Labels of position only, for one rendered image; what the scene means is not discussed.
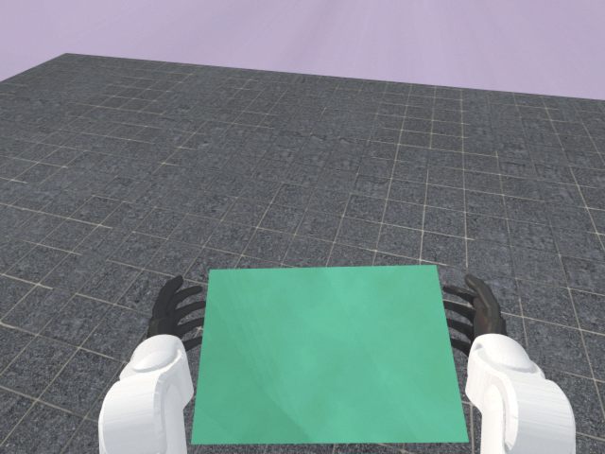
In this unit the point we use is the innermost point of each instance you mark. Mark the robot left hand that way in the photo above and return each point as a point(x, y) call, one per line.
point(165, 316)

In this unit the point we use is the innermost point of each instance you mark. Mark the carton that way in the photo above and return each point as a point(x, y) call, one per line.
point(332, 355)

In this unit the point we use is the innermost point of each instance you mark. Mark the robot right forearm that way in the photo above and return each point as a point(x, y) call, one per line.
point(522, 412)

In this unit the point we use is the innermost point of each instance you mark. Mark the robot right hand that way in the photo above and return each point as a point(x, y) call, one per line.
point(485, 317)

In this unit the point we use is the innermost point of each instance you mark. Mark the robot left forearm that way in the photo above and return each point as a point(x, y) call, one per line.
point(143, 412)

